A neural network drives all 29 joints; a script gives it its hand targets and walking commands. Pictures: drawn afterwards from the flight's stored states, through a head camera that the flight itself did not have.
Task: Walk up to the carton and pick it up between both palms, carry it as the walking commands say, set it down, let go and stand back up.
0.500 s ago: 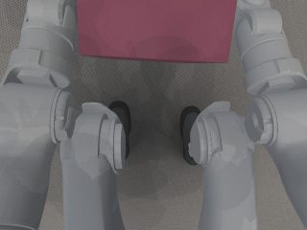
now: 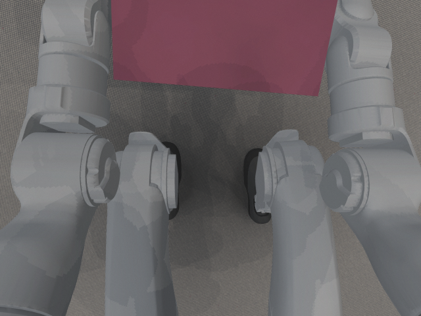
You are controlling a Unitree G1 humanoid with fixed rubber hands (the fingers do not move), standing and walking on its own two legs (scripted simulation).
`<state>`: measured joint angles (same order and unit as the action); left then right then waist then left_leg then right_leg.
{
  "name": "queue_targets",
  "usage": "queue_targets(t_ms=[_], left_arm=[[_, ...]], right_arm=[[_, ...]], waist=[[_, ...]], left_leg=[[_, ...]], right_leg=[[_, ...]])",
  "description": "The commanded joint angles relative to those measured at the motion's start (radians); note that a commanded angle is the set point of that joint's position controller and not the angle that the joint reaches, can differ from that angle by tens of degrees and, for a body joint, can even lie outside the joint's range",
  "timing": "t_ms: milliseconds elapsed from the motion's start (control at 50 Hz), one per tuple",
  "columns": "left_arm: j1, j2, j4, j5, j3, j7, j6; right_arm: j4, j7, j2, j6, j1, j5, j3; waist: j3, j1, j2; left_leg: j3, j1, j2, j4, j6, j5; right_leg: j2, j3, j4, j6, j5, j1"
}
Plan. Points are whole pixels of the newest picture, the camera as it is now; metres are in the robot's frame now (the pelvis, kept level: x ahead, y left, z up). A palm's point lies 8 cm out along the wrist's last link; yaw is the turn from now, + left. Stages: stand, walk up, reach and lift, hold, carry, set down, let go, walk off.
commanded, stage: reach and lift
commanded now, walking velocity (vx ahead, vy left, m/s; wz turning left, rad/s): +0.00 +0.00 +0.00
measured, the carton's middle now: out of the picture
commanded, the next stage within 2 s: none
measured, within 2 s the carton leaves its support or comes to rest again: neither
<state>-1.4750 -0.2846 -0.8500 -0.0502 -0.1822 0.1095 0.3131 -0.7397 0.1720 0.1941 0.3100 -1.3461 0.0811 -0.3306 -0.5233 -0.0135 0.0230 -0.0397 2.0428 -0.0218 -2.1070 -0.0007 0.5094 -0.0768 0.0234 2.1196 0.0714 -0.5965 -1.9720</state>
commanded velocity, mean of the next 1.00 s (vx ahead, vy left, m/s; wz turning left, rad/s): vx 0.00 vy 0.00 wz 0.00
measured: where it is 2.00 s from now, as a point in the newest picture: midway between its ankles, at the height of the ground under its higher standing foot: (213, 196)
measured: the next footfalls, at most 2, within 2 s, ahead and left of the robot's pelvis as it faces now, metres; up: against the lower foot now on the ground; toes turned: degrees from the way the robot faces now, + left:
none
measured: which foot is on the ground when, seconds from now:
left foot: down 0.00-1.00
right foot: down 0.00-1.00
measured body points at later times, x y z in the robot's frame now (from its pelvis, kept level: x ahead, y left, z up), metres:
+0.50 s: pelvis -0.01 -0.01 +0.04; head +0.34 +0.03 +0.32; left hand +0.56 +0.17 -0.07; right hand +0.55 -0.14 -0.07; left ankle +0.14 +0.12 -0.37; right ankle +0.13 -0.13 -0.37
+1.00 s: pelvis -0.02 +0.00 +0.09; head +0.31 +0.03 +0.39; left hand +0.54 +0.17 -0.01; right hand +0.53 -0.15 -0.01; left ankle +0.14 +0.12 -0.37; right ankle +0.13 -0.13 -0.37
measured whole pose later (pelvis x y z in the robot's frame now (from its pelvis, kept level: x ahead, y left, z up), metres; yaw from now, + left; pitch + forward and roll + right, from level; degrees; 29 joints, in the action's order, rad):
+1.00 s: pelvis -0.02 +0.00 +0.09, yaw +1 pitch +21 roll -3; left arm -1.35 -0.20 -0.68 0.05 -0.27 0.08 0.43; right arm -0.58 0.11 0.12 0.43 -1.24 -0.03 -0.42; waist -0.52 -0.01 0.00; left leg -0.06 1.71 -0.03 -1.81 0.01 0.45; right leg -0.07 0.02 1.81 0.06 -0.52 -1.65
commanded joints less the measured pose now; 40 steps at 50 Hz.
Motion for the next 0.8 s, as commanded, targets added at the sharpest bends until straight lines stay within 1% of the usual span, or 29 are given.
queue_targets(t_ms=[0,20,40,80,100,120,140,200,240,280,300,360,380,400,420,440,460,480,520,540,560,600,620,640,660,680,700,720,780], left_arm=[[-0.508,1.123,0.084,-0.03,0.309,-0.287,0.01],[-0.459,1.136,0.017,-0.005,0.281,-0.3,0.019],[-0.436,1.146,0.013,-0.002,0.273,-0.31,0.019],[-0.435,1.163,0.082,-0.017,0.284,-0.321,0.018],[-0.468,1.152,0.145,-0.042,0.308,-0.323,0.012],[-0.489,1.128,0.196,-0.06,0.326,-0.322,0.01],[-0.515,1.127,0.213,-0.076,0.34,-0.325,0.014],[-0.569,1.096,0.341,-0.115,0.413,-0.32,0.025],[-0.63,1.032,0.429,-0.124,0.452,-0.305,0.025],[-0.614,1.038,0.419,-0.12,0.471,-0.298,0.034],[-0.581,1.058,0.383,-0.113,0.467,-0.297,0.043],[-0.531,1.079,0.306,-0.073,0.431,-0.296,0.047],[-0.527,1.105,0.3,-0.082,0.433,-0.301,0.05],[-0.475,1.123,0.192,-0.043,0.381,-0.302,0.054],[-0.484,1.142,0.228,-0.048,0.378,-0.303,0.05],[-0.474,1.146,0.183,-0.028,0.357,-0.306,0.05],[-0.499,1.17,0.225,-0.048,0.376,-0.307,0.049],[-0.498,1.175,0.214,-0.043,0.37,-0.306,0.051],[-0.525,1.17,0.239,-0.049,0.372,-0.305,0.048],[-0.543,1.181,0.257,-0.061,0.38,-0.306,0.05],[-0.532,1.19,0.257,-0.065,0.386,-0.304,0.055],[-0.58,1.21,0.299,-0.079,0.403,-0.297,0.068],[-0.568,1.219,0.348,-0.096,0.427,-0.292,0.074],[-0.565,1.209,0.319,-0.1,0.431,-0.289,0.085],[-0.575,1.227,0.311,-0.098,0.438,-0.286,0.09],[-0.579,1.209,0.347,-0.099,0.455,-0.283,0.089],[-0.591,1.215,0.308,-0.097,0.438,-0.283,0.096],[-0.61,1.218,0.342,-0.091,0.445,-0.282,0.098],[-0.573,1.254,0.283,-0.065,0.42,-0.287,0.109]], right_arm=[[0.211,-0.302,-1.1,-0.022,-0.848,0.091,0.474],[0.224,-0.305,-1.084,-0.026,-0.874,0.078,0.473],[0.235,-0.307,-1.117,-0.023,-0.861,0.077,0.485],[0.317,-0.305,-1.12,-0.025,-0.878,0.086,0.514],[0.344,-0.3,-1.119,-0.025,-0.876,0.094,0.53],[0.368,-0.293,-1.147,-0.018,-0.865,0.113,0.556],[0.355,-0.286,-1.13,-0.011,-0.868,0.103,0.553],[0.405,-0.267,-1.131,0.008,-0.822,0.112,0.578],[0.409,-0.254,-1.144,0.022,-0.789,0.127,0.579],[0.359,-0.25,-1.142,0.036,-0.731,0.115,0.558],[0.368,-0.249,-1.144,0.039,-0.739,0.119,0.558],[0.311,-0.256,-1.141,0.039,-0.742,0.094,0.52],[0.3,-0.263,-1.147,0.047,-0.725,0.084,0.515],[0.264,-0.271,-1.129,0.041,-0.756,0.066,0.489],[0.281,-0.28,-1.158,0.038,-0.769,0.075,0.498],[0.255,-0.287,-1.136,0.038,-0.761,0.049,0.481],[0.298,-0.295,-1.154,0.034,-0.777,0.06,0.489],[0.306,-0.299,-1.146,0.032,-0.796,0.065,0.492],[0.292,-0.308,-1.163,0.037,-0.778,0.057,0.492],[0.292,-0.313,-1.16,0.042,-0.795,0.055,0.501],[0.34,-0.314,-1.163,0.043,-0.816,0.068,0.514],[0.343,-0.317,-1.134,0.053,-0.826,0.063,0.51],[0.388,-0.316,-1.169,0.057,-0.849,0.095,0.544],[0.398,-0.317,-1.143,0.064,-0.851,0.091,0.554],[0.392,-0.321,-1.136,0.064,-0.852,0.087,0.537],[0.39,-0.322,-1.154,0.072,-0.812,0.09,0.552],[0.35,-0.324,-1.133,0.078,-0.812,0.078,0.531],[0.327,-0.332,-1.143,0.086,-0.792,0.078,0.519],[0.228,-0.348,-1.154,0.095,-0.738,0.047,0.453]], waist=[[1.926,-0.04,-0.054],[1.901,-0.044,-0.049],[1.933,-0.052,-0.021],[2.076,-0.059,0.012],[2.156,-0.042,0.015],[2.242,-0.047,0.041],[2.243,-0.015,0.06],[2.366,0.003,0.04],[2.417,-0.016,0.012],[2.37,0.001,-0.029],[2.356,-0.02,-0.058],[2.222,-0.025,-0.076],[2.217,-0.001,-0.071],[2.086,-0.026,-0.083],[2.121,-0.036,-0.077],[2.073,-0.027,-0.07],[2.146,-0.003,-0.068],[2.166,-0.006,-0.08],[2.183,-0.003,-0.047],[2.199,0.022,-0.035],[2.253,0.001,-0.034],[2.313,0.037,-0.052],[2.4,0.025,-0.053],[2.384,0.034,-0.034],[2.361,0.05,-0.049],[2.375,0.047,-0.044],[2.307,0.052,-0.061],[2.302,0.058,-0.081],[2.189,0.075,-0.121]], left_leg=[[0.098,-0.804,-0.086,0.208,-0.002,-0.221],[0.105,-0.759,-0.087,0.206,-0.005,-0.217],[0.117,-0.742,-0.089,0.193,-0.01,-0.238],[0.121,-0.775,-0.097,0.189,-0.011,-0.322],[0.119,-0.781,-0.1,0.179,-0.013,-0.356],[0.119,-0.813,-0.101,0.175,-0.015,-0.391],[0.112,-0.795,-0.103,0.182,-0.014,-0.38],[0.11,-0.86,-0.115,0.188,-0.004,-0.445],[0.11,-0.896,-0.113,0.203,-0.002,-0.444],[0.1,-0.935,-0.108,0.225,0.006,-0.416],[0.111,-0.93,-0.108,0.244,0.006,-0.393],[0.111,-0.887,-0.102,0.285,0.003,-0.286],[0.108,-0.888,-0.104,0.299,0.007,-0.272],[0.11,-0.834,-0.099,0.307,0.0,-0.21],[0.1,-0.871,-0.101,0.328,-0.003,-0.219],[0.102,-0.841,-0.102,0.324,0.001,-0.2],[0.093,-0.904,-0.102,0.331,0.003,-0.225],[0.091,-0.921,-0.101,0.336,0.002,-0.229],[0.075,-0.933,-0.102,0.351,-0.001,-0.248],[0.073,-0.957,-0.102,0.356,0.005,-0.239],[0.082,-0.976,-0.106,0.351,0.003,-0.255],[0.061,-1.048,-0.112,0.375,0.012,-0.253],[0.061,-1.109,-0.116,0.374,0.008,-0.29],[0.053,-1.109,-0.115,0.382,0.012,-0.284],[0.038,-1.12,-0.116,0.394,0.011,-0.259],[0.046,-1.138,-0.115,0.397,0.01,-0.276],[0.041,-1.107,-0.113,0.415,0.014,-0.231],[0.025,-1.151,-0.112,0.43,0.014,-0.186],[0.03,-1.113,-0.108,0.462,0.019,-0.121]], right_leg=[[-0.083,-0.144,-0.242,-0.04,0.147,0.334],[-0.083,-0.143,-0.249,-0.037,0.149,0.351],[-0.087,-0.133,-0.26,-0.033,0.175,0.399],[-0.094,-0.129,-0.261,-0.028,0.274,0.505],[-0.096,-0.124,-0.255,-0.028,0.329,0.558],[-0.099,-0.12,-0.251,-0.021,0.368,0.617],[-0.098,-0.121,-0.262,-0.02,0.359,0.626],[-0.109,-0.114,-0.268,-0.019,0.441,0.709],[-0.116,-0.101,-0.274,-0.02,0.448,0.735],[-0.113,-0.105,-0.291,-0.025,0.402,0.684],[-0.12,-0.102,-0.308,-0.03,0.384,0.682],[-0.114,-0.104,-0.335,-0.033,0.27,0.602],[-0.11,-0.112,-0.347,-0.037,0.273,0.616],[-0.105,-0.107,-0.355,-0.037,0.186,0.528],[-0.106,-0.114,-0.36,-0.038,0.195,0.543],[-0.104,-0.116,-0.367,-0.037,0.167,0.512],[-0.108,-0.127,-0.373,-0.039,0.207,0.542],[-0.106,-0.125,-0.38,-0.04,0.199,0.539],[-0.104,-0.127,-0.384,-0.036,0.212,0.548],[-0.101,-0.135,-0.4,-0.034,0.203,0.553],[-0.108,-0.124,-0.404,-0.038,0.212,0.588],[-0.107,-0.138,-0.414,-0.039,0.206,0.591],[-0.111,-0.136,-0.416,-0.038,0.238,0.637],[-0.109,-0.14,-0.427,-0.039,0.235,0.628],[-0.109,-0.144,-0.426,-0.042,0.211,0.592],[-0.11,-0.144,-0.44,-0.041,0.227,0.611],[-0.106,-0.134,-0.451,-0.048,0.195,0.594],[-0.107,-0.141,-0.451,-0.047,0.172,0.569],[-0.106,-0.137,-0.483,-0.061,0.108,0.515]])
